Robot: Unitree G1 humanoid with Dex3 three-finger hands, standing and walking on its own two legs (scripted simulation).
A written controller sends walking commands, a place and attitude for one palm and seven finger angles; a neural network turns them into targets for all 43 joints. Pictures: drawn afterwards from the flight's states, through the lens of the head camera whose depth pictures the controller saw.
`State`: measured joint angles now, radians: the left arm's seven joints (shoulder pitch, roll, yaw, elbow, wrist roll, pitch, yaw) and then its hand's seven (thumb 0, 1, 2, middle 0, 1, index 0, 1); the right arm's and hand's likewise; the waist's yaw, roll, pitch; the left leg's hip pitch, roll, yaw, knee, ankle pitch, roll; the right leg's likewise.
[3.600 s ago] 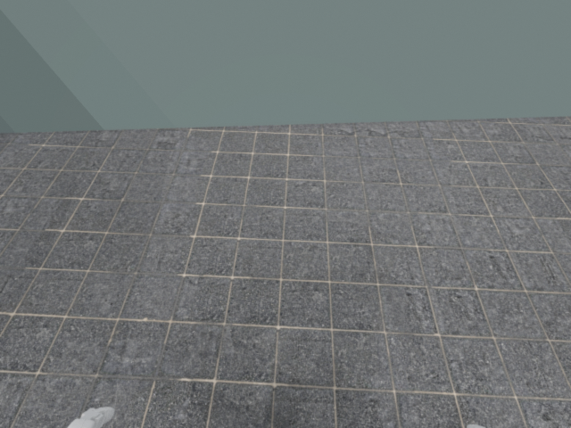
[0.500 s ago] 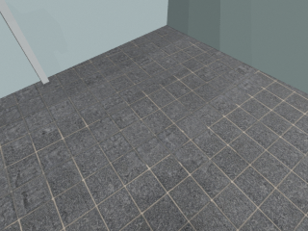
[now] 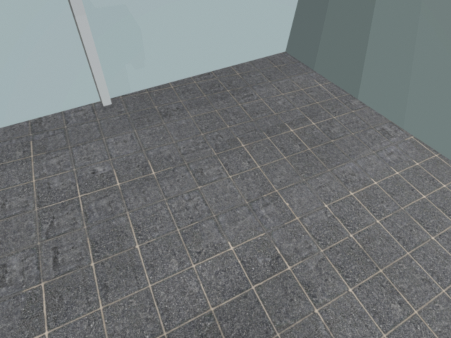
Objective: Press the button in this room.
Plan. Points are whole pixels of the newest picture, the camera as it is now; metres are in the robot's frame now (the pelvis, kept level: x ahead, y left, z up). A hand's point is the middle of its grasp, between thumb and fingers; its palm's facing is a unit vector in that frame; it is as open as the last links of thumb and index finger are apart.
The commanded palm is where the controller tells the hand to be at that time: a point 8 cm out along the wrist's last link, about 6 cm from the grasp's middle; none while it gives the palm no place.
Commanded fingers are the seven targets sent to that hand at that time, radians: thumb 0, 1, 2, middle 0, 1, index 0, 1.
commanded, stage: stand and wait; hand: left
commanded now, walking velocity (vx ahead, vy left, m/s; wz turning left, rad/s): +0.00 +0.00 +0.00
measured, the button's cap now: out of the picture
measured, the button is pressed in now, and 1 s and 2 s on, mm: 0 0 0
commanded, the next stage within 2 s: turn or walk to find it in 0.02 s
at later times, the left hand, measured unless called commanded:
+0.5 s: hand out of the picture -0.03 +0.23 -0.19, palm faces +0.21 -0.96 -0.19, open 7.4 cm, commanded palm none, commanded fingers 0.00 0.90 0.90 -0.20 -0.30 -0.20 -0.30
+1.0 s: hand out of the picture -0.08 +0.20 -0.15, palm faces +0.37 -0.89 -0.27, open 7.4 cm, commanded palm none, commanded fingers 0.00 0.90 0.90 -0.20 -0.30 -0.20 -0.30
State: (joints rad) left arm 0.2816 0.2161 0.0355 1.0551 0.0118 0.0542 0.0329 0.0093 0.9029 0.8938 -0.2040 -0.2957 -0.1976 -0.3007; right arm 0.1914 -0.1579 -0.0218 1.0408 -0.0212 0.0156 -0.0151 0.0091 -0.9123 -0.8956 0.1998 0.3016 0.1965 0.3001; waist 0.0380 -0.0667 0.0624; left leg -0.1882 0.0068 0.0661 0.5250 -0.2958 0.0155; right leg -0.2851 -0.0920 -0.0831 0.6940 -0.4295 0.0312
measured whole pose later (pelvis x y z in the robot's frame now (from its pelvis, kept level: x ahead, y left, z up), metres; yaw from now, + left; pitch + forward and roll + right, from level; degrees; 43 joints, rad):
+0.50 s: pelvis -0.05 +0.03 -0.01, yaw +9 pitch -1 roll -1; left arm 0.21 0.21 0.06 1.00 0.02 0.07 0.03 0.01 0.90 0.89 -0.20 -0.30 -0.20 -0.30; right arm 0.23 -0.18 -0.05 1.00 -0.03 0.03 0.00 0.01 -0.91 -0.90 0.20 0.30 0.20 0.30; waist 0.00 -0.05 0.06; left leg -0.30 0.00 0.07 0.63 -0.30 0.05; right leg -0.40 -0.12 -0.08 0.90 -0.47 0.05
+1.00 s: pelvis -0.09 -0.01 +0.01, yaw +21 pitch -1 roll +1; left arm 0.21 0.16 0.04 0.92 0.02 0.03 0.03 0.01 0.90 0.89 -0.20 -0.30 -0.20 -0.30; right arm 0.23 -0.24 -0.09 0.97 -0.03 0.08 0.02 0.01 -0.91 -0.90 0.20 0.30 0.20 0.30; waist -0.02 0.04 0.05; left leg -0.51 -0.04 -0.03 1.06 -0.36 -0.03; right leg -0.20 -0.06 -0.09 0.50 -0.29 -0.01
